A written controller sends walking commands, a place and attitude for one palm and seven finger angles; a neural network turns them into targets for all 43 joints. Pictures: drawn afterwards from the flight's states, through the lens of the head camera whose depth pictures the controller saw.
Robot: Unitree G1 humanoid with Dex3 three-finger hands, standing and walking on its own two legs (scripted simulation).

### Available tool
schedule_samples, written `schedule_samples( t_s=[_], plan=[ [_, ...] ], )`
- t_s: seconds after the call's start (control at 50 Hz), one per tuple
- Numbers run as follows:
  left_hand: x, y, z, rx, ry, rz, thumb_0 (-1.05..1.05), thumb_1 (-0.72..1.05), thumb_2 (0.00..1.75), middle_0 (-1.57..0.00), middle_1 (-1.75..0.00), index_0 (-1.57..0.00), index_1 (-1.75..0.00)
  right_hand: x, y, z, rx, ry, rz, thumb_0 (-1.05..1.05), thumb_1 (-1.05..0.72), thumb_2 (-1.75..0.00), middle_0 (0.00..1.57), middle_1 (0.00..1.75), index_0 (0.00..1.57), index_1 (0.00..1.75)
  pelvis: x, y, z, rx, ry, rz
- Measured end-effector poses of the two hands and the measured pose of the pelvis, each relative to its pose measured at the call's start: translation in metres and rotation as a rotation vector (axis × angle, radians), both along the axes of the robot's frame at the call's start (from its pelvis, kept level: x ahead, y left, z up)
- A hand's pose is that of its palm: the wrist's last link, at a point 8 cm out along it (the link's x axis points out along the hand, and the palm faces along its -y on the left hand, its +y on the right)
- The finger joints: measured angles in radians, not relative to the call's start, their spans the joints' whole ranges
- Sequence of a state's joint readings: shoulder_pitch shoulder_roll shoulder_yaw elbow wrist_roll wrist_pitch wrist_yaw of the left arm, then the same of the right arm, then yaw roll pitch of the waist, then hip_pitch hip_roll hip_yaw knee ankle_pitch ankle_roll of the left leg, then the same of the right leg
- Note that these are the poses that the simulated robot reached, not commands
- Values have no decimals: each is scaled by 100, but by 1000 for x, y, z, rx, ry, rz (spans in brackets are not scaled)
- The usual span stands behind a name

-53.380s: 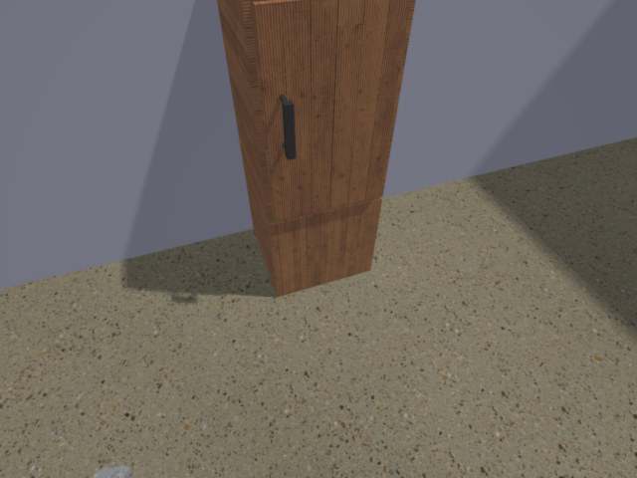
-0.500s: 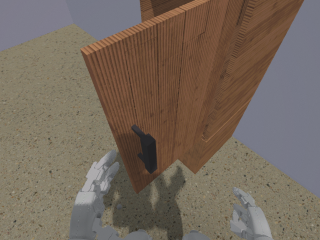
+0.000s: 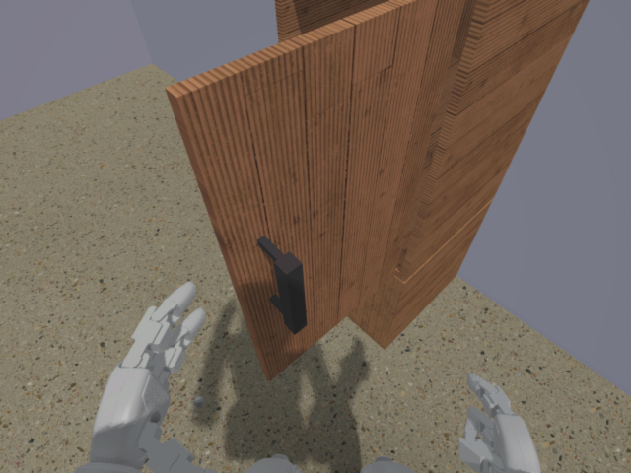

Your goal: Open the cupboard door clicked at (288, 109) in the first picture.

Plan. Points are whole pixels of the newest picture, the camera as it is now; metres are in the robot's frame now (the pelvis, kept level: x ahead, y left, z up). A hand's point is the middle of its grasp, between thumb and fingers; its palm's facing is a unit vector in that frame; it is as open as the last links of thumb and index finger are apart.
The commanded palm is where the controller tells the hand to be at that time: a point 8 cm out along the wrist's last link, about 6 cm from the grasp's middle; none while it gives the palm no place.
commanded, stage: draw the hand back to the body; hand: left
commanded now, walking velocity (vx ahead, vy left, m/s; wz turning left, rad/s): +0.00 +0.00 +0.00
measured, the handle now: (282, 286) +0.33 +0.07 +0.07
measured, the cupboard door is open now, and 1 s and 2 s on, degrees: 88 88 88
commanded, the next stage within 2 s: step back with the hand held close in 1.40 s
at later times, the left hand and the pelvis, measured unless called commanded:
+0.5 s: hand (94, 376) +0.18 +0.20 +0.15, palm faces +0.18 -0.93 -0.31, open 15.1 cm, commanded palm +0.15 +0.26 +0.18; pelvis +0.02 +0.02 +0.05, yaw +0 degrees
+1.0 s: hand out of the picture +0.21 +0.28 +0.24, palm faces +0.43 -0.81 -0.40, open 9.3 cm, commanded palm +0.16 +0.33 +0.26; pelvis +0.03 +0.03 +0.08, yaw -1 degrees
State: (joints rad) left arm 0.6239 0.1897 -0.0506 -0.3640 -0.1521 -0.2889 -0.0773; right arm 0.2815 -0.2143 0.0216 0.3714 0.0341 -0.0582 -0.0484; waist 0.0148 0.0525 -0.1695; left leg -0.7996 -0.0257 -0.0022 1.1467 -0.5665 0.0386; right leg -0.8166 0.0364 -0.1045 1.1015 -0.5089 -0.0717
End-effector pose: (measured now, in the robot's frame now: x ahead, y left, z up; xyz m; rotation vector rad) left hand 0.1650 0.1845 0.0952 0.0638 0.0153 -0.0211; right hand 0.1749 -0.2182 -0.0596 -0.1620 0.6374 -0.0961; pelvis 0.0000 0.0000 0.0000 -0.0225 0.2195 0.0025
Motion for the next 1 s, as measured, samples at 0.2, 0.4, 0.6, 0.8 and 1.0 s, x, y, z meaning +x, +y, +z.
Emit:
schedule_samples(
  t_s=[0.2,0.4,0.6,0.8,1.0],
  plan=[
    [-2,23,24,-8,19,17,-1,-50,30,-15,-30,-15,-30,0,-3,27,-21,-43,-14,1,-90,-89,20,30,20,30,6,3,20,-8,-49,5],
    [-7,50,63,149,-11,92,-1,-42,34,-16,-31,-16,-30,15,3,47,-37,-86,-23,1,-90,-89,20,30,20,30,15,10,36,-11,-103,1],
    [-10,81,87,296,41,287,-1,-13,46,-17,-31,-17,-30,16,24,57,-31,-47,5,1,-90,-89,20,30,20,30,18,19,57,-8,-177,3],
    [1,110,130,361,-81,370,0,21,61,-19,-31,-18,-30,18,33,62,-26,-24,31,1,-90,-89,20,30,20,30,24,27,72,-4,-236,-1],
    [8,134,161,404,-172,437,0,56,76,-20,-31,-20,-30,25,28,72,-44,-18,39,1,-90,-89,20,30,20,30,27,28,81,-2,-272,-10]
  ],
)
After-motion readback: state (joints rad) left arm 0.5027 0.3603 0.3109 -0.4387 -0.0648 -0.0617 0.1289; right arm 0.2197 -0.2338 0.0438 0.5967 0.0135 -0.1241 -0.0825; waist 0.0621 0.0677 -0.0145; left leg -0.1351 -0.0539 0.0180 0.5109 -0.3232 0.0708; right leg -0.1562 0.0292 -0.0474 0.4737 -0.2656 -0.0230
